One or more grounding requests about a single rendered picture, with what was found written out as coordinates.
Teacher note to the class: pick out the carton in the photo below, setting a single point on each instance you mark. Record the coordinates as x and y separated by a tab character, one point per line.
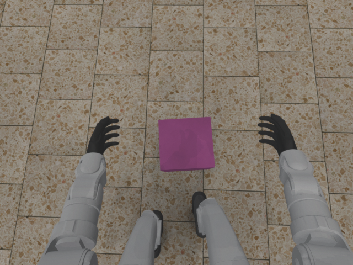
185	144

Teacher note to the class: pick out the robot right forearm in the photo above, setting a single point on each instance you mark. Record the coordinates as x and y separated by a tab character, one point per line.
309	212

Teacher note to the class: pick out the right robot upper arm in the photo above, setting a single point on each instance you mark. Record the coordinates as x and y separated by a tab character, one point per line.
312	254

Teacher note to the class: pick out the left robot upper arm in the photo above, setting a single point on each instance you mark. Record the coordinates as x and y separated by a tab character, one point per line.
70	257

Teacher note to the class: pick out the robot left hand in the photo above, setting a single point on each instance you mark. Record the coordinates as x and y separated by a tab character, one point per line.
97	141

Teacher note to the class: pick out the left robot thigh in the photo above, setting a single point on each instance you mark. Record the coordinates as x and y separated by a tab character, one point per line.
145	236

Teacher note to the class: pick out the robot left forearm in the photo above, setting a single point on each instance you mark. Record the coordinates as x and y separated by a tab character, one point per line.
77	227

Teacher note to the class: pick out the robot right hand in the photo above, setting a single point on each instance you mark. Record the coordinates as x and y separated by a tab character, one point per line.
283	139

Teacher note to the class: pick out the robot right shin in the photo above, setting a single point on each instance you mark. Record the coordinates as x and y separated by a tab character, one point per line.
208	201

